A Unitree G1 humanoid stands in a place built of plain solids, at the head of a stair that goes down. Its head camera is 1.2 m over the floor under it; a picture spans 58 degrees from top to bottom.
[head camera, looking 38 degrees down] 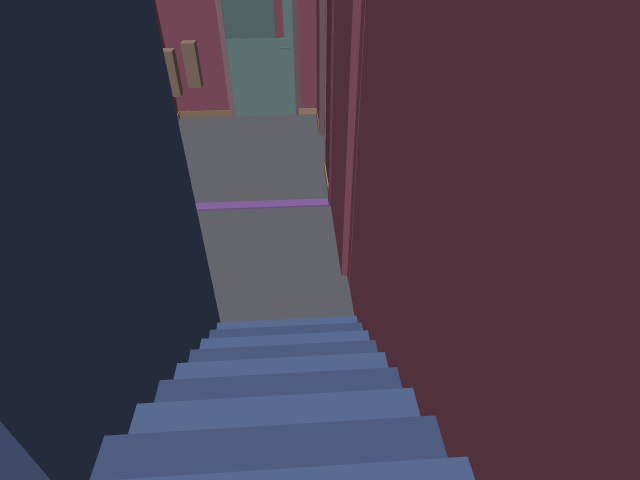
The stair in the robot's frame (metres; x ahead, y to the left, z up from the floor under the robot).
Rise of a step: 0.17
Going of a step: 0.22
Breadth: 1.10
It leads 4 degrees to the left of straight ahead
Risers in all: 9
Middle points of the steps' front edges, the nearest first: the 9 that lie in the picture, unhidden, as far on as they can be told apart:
0.54 0.14 0.00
0.76 0.16 -0.17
0.98 0.17 -0.35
1.20 0.19 -0.52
1.42 0.20 -0.70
1.65 0.21 -0.87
1.87 0.23 -1.05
2.09 0.24 -1.22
2.31 0.26 -1.40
